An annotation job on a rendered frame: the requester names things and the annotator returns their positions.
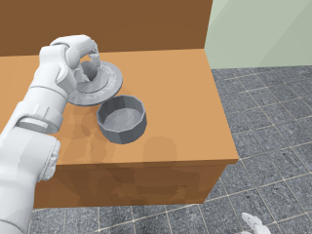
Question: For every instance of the knob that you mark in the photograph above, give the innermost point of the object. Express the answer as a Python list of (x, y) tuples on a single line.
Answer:
[(89, 69)]

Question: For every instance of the table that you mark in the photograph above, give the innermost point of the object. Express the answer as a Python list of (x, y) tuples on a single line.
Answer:
[(159, 47)]

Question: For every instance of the left robot forearm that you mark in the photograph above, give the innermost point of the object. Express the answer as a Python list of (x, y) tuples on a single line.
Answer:
[(48, 94)]

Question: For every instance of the left robot upper arm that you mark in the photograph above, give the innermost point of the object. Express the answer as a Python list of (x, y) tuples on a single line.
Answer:
[(25, 158)]

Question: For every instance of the left robot hand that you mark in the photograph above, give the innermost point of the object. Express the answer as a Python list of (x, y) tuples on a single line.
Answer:
[(85, 46)]

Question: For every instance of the lid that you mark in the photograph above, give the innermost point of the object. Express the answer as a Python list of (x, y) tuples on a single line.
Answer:
[(105, 86)]

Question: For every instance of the pot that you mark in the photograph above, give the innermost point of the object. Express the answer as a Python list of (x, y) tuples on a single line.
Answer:
[(122, 119)]

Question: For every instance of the right robot hand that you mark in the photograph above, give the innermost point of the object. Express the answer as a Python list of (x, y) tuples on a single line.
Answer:
[(255, 224)]

